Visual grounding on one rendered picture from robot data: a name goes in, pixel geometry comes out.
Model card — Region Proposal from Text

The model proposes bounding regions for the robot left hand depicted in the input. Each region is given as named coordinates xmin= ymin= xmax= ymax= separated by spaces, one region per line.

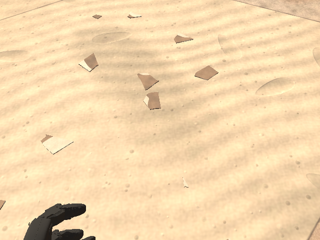
xmin=23 ymin=203 xmax=96 ymax=240

